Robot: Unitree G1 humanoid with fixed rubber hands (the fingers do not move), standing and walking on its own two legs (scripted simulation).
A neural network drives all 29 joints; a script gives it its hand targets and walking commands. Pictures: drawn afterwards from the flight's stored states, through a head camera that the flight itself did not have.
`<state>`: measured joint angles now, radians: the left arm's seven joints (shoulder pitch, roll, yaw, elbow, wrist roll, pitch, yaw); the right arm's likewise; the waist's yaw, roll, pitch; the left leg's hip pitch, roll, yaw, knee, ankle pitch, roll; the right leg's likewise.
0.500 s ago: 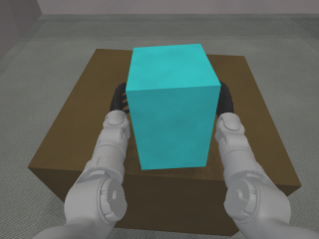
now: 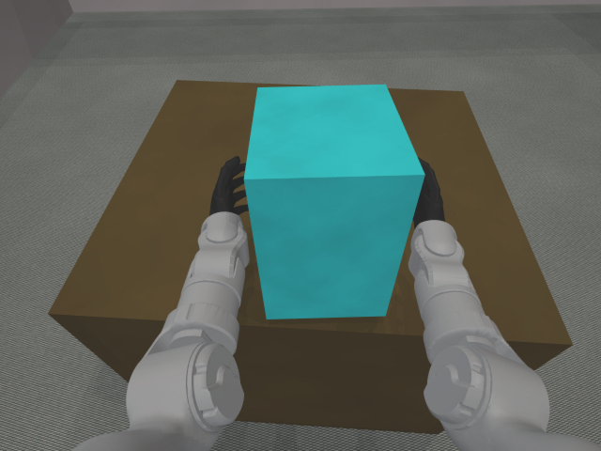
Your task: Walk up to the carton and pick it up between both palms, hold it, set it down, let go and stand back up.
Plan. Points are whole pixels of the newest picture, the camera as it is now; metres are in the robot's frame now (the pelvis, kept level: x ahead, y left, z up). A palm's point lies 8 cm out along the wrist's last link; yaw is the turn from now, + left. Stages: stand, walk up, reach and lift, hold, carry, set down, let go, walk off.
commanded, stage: set down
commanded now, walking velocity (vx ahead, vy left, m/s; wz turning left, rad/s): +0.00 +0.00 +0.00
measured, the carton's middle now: (323, 206) +0.47 -0.01 +0.07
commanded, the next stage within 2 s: none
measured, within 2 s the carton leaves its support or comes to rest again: rests again in 0.86 s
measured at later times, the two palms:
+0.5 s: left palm (225, 203) +0.44 +0.13 +0.11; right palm (427, 209) +0.43 -0.15 +0.10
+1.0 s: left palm (216, 186) +0.44 +0.14 +0.14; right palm (436, 197) +0.44 -0.16 +0.12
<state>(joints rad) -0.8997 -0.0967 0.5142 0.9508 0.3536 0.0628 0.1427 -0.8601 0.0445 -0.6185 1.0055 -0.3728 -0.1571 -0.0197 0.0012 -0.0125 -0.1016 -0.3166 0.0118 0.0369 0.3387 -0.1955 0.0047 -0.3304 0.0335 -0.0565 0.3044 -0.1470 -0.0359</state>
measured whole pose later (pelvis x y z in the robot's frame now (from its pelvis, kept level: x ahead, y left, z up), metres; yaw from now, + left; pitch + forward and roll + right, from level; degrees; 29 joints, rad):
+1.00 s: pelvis -0.02 +0.01 -0.01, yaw -3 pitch +16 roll -1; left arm -1.05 0.06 0.17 0.97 0.01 0.26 0.27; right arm -1.02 -0.18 -0.22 1.12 0.07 0.08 -0.04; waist 0.05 -0.01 -0.19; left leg -0.51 0.04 0.08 0.45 -0.21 0.01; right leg -0.51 0.05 -0.04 0.34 -0.11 -0.04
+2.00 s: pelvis -0.04 -0.02 -0.01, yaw +1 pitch +10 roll +0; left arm -1.01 0.25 -0.05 0.95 -0.22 0.33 0.17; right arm -1.01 -0.28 -0.06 1.03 0.31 0.26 -0.07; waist -0.01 -0.05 -0.18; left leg -0.42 0.03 0.01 0.40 -0.16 -0.02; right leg -0.42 0.05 -0.07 0.36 -0.12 -0.07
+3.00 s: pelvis -0.03 +0.00 +0.00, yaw -2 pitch +2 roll +0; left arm -0.02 0.10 -0.06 0.15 -0.12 0.19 0.19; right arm -0.04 -0.24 -0.04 0.33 0.26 0.01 0.03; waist 0.02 -0.02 0.01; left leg -0.21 0.00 0.05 0.37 -0.19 0.01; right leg -0.25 0.04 0.00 0.38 -0.16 -0.04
